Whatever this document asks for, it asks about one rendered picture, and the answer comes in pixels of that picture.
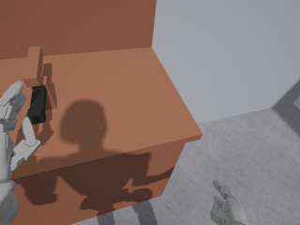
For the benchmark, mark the counter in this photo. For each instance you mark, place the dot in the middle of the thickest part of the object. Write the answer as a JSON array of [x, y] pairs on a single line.
[[115, 124]]

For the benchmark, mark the tap lever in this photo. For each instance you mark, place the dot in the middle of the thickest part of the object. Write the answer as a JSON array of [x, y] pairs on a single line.
[[36, 113]]

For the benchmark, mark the left robot hand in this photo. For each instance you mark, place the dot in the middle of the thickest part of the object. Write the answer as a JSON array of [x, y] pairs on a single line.
[[10, 105]]

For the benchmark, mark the robot left forearm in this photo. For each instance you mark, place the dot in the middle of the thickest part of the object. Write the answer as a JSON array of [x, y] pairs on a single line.
[[9, 202]]

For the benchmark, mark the right robot hand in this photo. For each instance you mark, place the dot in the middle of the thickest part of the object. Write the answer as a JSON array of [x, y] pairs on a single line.
[[231, 212]]

